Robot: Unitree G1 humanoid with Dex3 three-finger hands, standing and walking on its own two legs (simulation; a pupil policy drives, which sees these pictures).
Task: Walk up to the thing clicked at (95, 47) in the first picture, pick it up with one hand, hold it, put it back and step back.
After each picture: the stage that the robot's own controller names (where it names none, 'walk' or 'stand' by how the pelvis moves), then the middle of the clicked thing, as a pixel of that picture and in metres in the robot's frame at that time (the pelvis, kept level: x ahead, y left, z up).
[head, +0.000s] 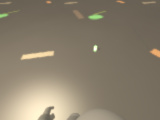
stand; (95, 48) +1.47 -0.05 -0.72
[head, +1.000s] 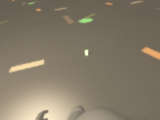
walk; (86, 52) +1.35 +0.22 -0.71
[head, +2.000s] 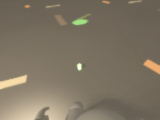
walk; (79, 67) +0.88 +0.27 -0.71
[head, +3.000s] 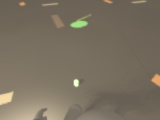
walk; (76, 83) +0.54 +0.22 -0.69
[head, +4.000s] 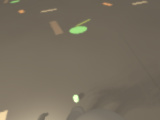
stand; (76, 98) +0.33 +0.22 -0.70
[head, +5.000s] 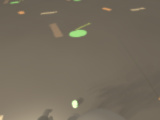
stand; (75, 104) +0.30 +0.20 -0.72
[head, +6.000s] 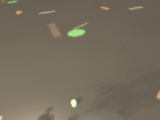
stand; (73, 103) +0.30 +0.21 -0.73
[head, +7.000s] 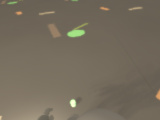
stand; (73, 103) +0.30 +0.22 -0.73
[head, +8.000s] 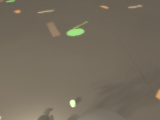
stand; (72, 103) +0.29 +0.23 -0.73
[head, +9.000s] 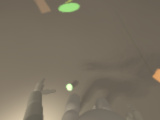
go down; (69, 87) +0.32 +0.23 -0.62
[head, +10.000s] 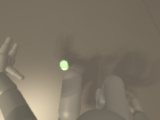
go down; (64, 65) +0.37 +0.25 -0.31
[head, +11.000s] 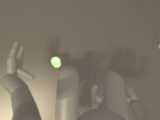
close in; (56, 62) +0.37 +0.27 -0.26
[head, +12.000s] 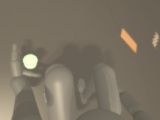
close; (30, 62) +0.36 +0.29 -0.21
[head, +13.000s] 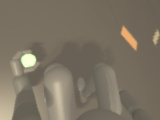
close; (29, 61) +0.35 +0.29 -0.22
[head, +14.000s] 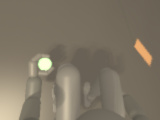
lift; (44, 64) +0.30 +0.28 -0.17
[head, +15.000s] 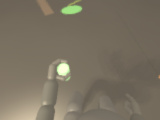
lift; (64, 72) +0.32 +0.19 +0.02
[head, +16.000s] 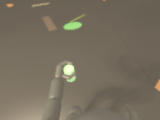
hold; (69, 73) +0.33 +0.16 +0.01
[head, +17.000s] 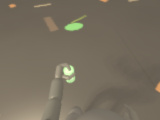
hold; (69, 74) +0.33 +0.17 +0.00
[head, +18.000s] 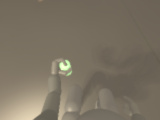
crouch; (66, 68) +0.36 +0.19 -0.06
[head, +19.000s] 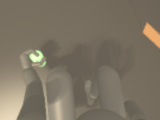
lower; (38, 59) +0.38 +0.29 -0.19
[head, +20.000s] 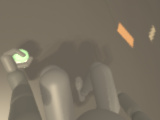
lower; (22, 59) +0.38 +0.31 -0.22
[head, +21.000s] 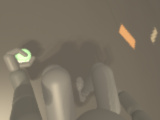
lower; (24, 58) +0.37 +0.31 -0.22
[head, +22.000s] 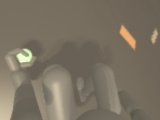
lower; (25, 58) +0.37 +0.31 -0.22
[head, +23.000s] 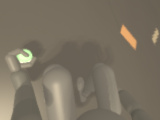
loosen; (26, 58) +0.36 +0.31 -0.22
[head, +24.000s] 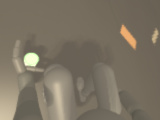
withdraw; (30, 61) +0.36 +0.28 -0.22
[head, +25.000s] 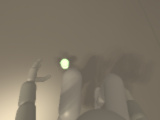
walk; (64, 64) +0.38 +0.24 -0.30
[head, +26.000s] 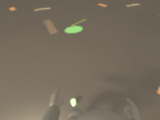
stand; (73, 102) +0.30 +0.19 -0.65
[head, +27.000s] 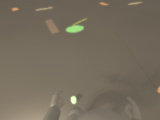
stand; (73, 100) +0.32 +0.21 -0.66
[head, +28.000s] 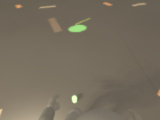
stand; (74, 99) +0.32 +0.20 -0.69
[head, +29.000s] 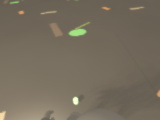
walk; (75, 100) +0.34 +0.19 -0.72
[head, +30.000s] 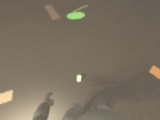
walk; (79, 78) +0.54 +0.14 -0.70
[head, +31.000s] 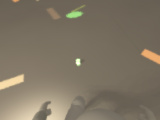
walk; (78, 62) +0.87 +0.28 -0.69
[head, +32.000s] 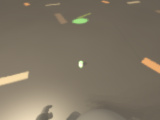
stand; (80, 64) +0.95 +0.21 -0.72
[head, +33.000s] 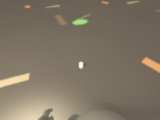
stand; (81, 65) +0.95 +0.21 -0.73
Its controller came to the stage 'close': yes
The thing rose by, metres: 0.71
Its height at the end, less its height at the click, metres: +0.00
